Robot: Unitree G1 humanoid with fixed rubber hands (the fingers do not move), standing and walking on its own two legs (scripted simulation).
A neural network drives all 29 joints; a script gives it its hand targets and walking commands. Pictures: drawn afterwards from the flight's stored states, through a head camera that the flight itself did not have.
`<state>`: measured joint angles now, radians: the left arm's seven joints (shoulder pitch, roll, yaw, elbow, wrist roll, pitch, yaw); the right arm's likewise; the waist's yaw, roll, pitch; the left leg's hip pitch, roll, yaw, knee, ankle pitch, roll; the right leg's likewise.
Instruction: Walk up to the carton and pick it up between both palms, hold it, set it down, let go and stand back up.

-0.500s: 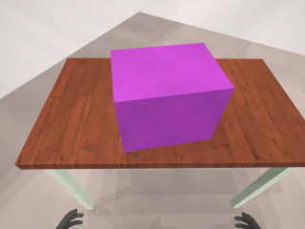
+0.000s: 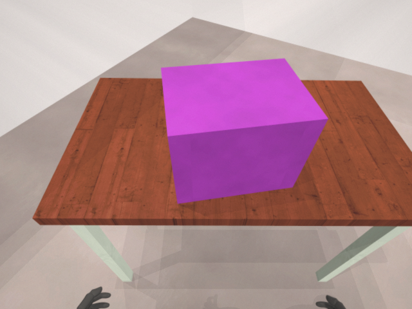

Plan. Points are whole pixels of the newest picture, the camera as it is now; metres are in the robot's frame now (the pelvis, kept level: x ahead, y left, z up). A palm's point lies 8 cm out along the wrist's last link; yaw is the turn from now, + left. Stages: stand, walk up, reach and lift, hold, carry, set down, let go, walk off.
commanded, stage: walk up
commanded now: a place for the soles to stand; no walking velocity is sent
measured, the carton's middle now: (230, 131) +0.48 -0.04 +0.06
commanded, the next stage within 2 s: reach and lift in 0.32 s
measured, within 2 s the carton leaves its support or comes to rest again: neither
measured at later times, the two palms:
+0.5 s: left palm (81, 307) +0.14 +0.26 -0.10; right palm out of the picture +0.14 -0.26 -0.11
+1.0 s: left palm (96, 290) +0.15 +0.21 -0.03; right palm (354, 289) +0.16 -0.26 -0.04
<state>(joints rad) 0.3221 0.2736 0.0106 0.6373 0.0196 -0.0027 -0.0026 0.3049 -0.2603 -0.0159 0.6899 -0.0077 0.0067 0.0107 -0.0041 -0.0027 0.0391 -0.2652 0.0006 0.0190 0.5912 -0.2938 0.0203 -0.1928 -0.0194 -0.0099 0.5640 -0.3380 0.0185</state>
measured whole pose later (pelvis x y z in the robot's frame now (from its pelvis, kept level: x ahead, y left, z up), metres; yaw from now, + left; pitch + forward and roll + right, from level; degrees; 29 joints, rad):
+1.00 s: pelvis -0.02 -0.04 +0.01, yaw +0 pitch -5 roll +1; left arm 0.22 0.25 0.04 0.35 -0.06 0.15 0.07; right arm 0.18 -0.20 -0.03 0.58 0.07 -0.11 0.10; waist 0.03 -0.04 0.06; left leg -0.12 0.03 0.01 0.36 -0.16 -0.03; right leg -0.09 0.01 -0.02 0.42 -0.24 -0.03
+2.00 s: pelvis +0.00 -0.04 +0.02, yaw -4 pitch +2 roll +1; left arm 0.06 0.14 0.12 0.14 -0.11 0.09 0.15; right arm -0.06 -0.54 0.08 0.49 0.49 -0.15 0.23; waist 0.04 -0.04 -0.02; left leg -0.18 0.06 0.06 0.30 -0.15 -0.04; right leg -0.18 0.04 0.03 0.38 -0.22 -0.04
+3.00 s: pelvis +0.00 -0.04 +0.02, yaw -2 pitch +9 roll +0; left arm -0.54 0.28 0.21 0.18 -0.19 0.60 0.12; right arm -0.72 -0.65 0.07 0.70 0.53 0.25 0.17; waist 0.09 0.02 -0.08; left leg -0.35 0.06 0.04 0.32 -0.13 -0.04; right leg -0.31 0.04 0.01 0.33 -0.17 -0.03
